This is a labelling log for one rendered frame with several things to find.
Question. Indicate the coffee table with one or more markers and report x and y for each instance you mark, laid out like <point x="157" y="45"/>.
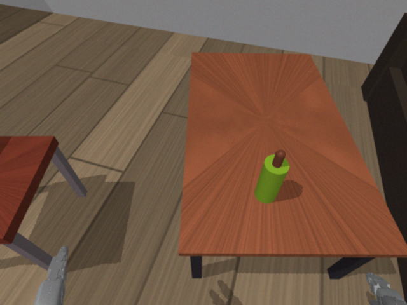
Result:
<point x="244" y="107"/>

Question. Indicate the right robot hand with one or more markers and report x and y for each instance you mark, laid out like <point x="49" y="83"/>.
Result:
<point x="381" y="289"/>

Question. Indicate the chair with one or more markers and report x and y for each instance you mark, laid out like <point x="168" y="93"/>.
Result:
<point x="23" y="163"/>

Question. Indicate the left robot hand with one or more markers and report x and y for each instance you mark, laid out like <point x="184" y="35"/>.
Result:
<point x="52" y="290"/>

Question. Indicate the bottle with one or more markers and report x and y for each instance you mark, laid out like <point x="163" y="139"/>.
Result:
<point x="273" y="173"/>

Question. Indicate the sofa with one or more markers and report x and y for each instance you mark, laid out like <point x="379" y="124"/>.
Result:
<point x="385" y="91"/>

